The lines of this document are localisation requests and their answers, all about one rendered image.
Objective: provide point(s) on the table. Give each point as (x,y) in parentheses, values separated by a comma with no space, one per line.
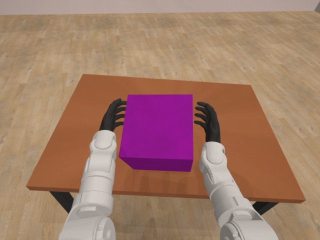
(255,159)

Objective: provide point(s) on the robot left forearm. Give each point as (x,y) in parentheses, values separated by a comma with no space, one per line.
(95,192)

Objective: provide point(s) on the robot right hand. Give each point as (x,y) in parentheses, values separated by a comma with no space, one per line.
(211,125)

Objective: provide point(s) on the carton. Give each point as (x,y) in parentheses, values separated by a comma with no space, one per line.
(157,132)

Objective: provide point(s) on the robot right forearm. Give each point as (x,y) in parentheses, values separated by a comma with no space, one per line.
(228,202)

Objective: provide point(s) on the left robot upper arm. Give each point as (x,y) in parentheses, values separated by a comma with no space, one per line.
(90,228)

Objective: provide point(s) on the robot left hand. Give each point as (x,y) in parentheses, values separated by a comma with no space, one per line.
(109,120)

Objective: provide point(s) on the right robot upper arm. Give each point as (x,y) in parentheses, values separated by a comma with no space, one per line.
(247,230)

